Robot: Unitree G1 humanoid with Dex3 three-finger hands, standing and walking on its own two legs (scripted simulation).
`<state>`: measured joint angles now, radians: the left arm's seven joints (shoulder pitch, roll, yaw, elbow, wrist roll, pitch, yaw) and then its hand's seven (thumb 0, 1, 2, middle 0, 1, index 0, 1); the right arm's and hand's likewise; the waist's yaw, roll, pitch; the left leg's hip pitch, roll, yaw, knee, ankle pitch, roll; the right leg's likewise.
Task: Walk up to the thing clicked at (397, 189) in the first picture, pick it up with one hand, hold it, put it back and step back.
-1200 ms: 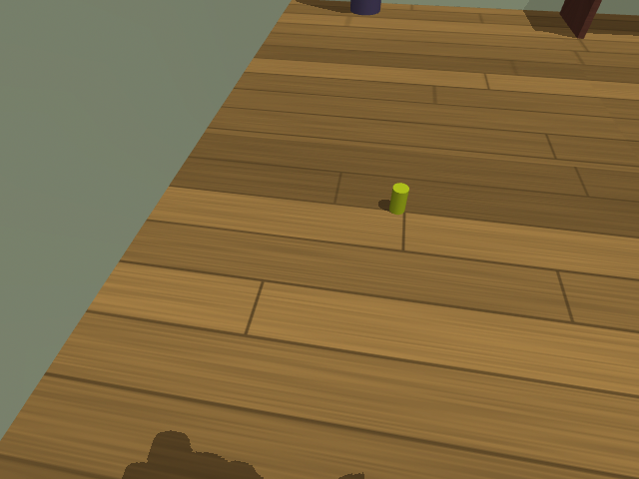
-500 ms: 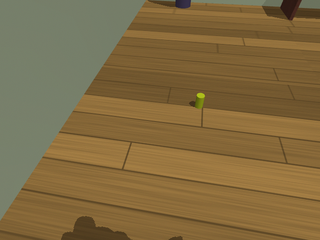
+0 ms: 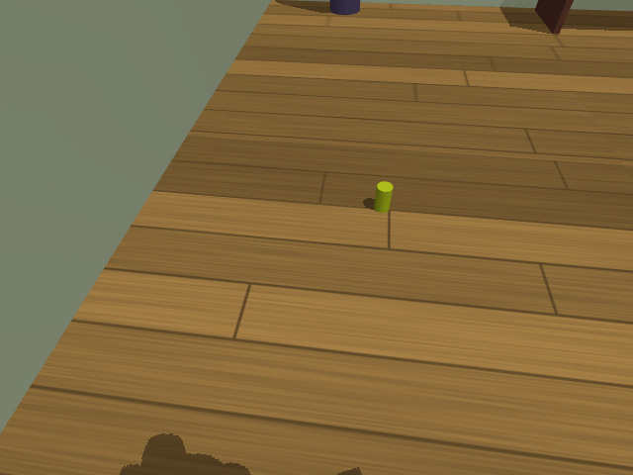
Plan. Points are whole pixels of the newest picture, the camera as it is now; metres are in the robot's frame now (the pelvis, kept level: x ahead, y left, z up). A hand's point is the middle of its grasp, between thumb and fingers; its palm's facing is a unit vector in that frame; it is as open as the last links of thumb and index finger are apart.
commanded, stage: walk up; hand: left
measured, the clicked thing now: (383, 197) +1.38 -0.28 -0.72
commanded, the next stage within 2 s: none
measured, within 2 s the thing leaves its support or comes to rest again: neither
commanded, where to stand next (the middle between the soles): +1.01 -0.37 m, yaw -21 degrees
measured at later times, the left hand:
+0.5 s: hand (219, 449) +0.20 +0.16 -0.15, palm faces -0.16 -0.93 -0.34, open 7.4 cm
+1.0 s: hand (292, 242) +0.59 +0.07 -0.13, palm faces -0.41 -0.82 -0.40, open 7.4 cm
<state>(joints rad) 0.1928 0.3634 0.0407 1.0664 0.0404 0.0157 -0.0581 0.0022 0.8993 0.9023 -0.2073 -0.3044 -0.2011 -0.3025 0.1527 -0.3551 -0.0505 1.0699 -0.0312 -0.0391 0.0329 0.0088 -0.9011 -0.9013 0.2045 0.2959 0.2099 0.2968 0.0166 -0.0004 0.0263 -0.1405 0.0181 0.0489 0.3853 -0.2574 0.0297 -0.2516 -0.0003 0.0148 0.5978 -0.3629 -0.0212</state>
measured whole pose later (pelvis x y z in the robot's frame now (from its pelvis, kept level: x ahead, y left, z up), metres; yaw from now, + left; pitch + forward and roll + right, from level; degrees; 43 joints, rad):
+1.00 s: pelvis +0.38 -0.15 -0.02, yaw -20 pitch -2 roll +1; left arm 0.19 0.46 0.06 0.87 0.01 -0.05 -0.10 0.00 0.90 0.90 -0.20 -0.30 -0.20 -0.30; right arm 0.38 -0.45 -0.07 0.89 -0.01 -0.07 0.06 0.01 -0.90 -0.90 0.21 0.30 0.21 0.30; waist -0.06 0.01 0.06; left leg -0.04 0.09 0.19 0.49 -0.40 -0.03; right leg -0.46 -0.07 -0.03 0.60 -0.15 -0.03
